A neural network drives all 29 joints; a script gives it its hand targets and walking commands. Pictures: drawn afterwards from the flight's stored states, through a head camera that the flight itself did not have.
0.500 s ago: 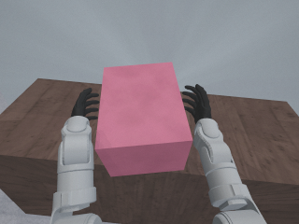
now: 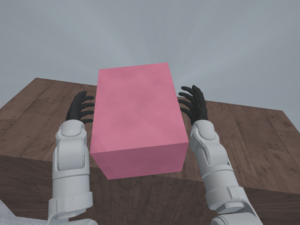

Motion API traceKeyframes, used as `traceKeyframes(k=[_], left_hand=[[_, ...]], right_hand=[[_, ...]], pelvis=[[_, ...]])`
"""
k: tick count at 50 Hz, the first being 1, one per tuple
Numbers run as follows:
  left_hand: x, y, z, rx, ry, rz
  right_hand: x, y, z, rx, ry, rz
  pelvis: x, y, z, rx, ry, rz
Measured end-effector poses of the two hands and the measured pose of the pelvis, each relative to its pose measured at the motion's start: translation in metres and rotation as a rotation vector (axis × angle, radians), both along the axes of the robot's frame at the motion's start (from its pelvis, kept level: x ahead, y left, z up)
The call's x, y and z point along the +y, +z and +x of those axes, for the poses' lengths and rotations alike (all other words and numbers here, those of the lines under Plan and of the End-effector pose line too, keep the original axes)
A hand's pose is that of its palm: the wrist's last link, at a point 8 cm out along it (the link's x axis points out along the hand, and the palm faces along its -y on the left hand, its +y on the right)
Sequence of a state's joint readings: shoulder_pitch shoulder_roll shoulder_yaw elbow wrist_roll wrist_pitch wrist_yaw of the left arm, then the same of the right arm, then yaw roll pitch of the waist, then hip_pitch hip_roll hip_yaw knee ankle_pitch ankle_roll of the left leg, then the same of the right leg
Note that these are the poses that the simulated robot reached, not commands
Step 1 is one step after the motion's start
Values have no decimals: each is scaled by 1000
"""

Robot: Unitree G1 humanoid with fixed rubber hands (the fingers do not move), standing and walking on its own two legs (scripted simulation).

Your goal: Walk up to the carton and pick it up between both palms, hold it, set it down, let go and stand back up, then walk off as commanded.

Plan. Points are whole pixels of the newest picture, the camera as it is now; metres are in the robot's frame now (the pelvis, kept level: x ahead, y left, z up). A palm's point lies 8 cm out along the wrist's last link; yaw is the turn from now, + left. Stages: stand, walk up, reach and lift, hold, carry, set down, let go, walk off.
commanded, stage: hold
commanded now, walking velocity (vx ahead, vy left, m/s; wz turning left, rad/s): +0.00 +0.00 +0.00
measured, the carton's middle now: (139, 118) +0.42 +0.00 +0.10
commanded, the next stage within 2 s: none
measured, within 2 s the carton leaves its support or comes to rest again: neither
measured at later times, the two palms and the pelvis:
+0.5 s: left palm (77, 120) +0.35 +0.16 +0.16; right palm (200, 116) +0.34 -0.14 +0.18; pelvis +0.00 +0.00 +0.00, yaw -1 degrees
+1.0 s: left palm (80, 117) +0.36 +0.16 +0.16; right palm (202, 116) +0.34 -0.15 +0.18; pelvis -0.01 +0.00 +0.00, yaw -1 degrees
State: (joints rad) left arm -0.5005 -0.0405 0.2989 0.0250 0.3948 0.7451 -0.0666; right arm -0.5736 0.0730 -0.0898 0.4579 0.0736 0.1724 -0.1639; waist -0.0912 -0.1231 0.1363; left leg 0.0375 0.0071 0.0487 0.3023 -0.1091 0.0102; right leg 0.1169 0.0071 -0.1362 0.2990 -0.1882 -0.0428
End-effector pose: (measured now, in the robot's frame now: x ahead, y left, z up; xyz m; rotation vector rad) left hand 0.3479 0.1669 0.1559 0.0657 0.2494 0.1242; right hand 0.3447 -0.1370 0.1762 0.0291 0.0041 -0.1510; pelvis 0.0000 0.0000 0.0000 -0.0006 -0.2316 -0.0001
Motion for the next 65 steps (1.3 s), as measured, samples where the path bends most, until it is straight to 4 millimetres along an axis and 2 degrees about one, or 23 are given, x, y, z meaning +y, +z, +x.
traceKeyframes(k=[8, 13, 24, 30, 41, 50, 58, 65], left_hand=[[-13, 4, 5, 13, -36, 49], [-18, 5, 8, 10, -36, 37], [-7, 3, 3, -7, -5, -3], [-2, 2, -2, -4, 3, 1], [-13, 1, 6, 29, -33, 36], [-12, 8, 8, -18, -16, 20], [-5, 3, 5, 2, -10, 6], [-8, 3, 3, -1, -18, 29]], right_hand=[[-14, -12, -3, 16, -25, 19], [-19, -12, -1, 13, -32, 10], [-6, 4, -1, -8, -12, -17], [-2, 3, -2, -6, 0, -8], [-14, -13, -2, 31, -27, 6], [-11, 2, 0, -20, -26, -7], [-5, 0, 1, 2, -13, -9], [-9, -4, -1, 1, -14, -4]], pelvis=[[8, 0, -4, 0, -7, -2], [10, 1, -6, 19, -21, 1], [2, 1, -4, 14, -18, 2], [1, 0, -4, 1, -7, 0], [5, 0, -9, 4, -12, 2], [4, 1, -7, 22, -22, 1], [2, 1, -3, 7, -12, 2], [4, 0, -2, -2, -4, -1]])
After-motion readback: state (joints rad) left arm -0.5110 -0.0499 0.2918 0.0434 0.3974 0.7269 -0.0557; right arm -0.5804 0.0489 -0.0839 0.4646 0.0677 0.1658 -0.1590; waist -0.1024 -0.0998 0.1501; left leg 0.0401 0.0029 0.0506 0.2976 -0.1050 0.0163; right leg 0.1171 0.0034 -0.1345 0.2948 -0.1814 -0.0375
